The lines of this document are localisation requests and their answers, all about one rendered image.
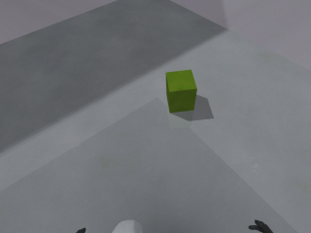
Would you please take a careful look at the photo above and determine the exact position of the left robot thigh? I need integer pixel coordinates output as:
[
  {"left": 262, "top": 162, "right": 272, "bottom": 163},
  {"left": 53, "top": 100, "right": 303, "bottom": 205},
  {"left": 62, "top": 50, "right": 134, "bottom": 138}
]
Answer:
[{"left": 112, "top": 219, "right": 143, "bottom": 233}]

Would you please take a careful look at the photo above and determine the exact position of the right robot hand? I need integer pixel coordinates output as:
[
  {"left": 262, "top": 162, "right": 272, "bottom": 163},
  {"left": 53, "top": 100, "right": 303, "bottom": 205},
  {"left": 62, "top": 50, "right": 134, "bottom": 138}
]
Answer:
[{"left": 248, "top": 220, "right": 273, "bottom": 233}]

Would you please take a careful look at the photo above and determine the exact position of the carton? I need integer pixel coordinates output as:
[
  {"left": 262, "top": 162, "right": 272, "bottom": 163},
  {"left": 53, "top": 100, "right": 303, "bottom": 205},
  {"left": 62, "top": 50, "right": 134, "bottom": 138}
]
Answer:
[{"left": 165, "top": 69, "right": 197, "bottom": 113}]

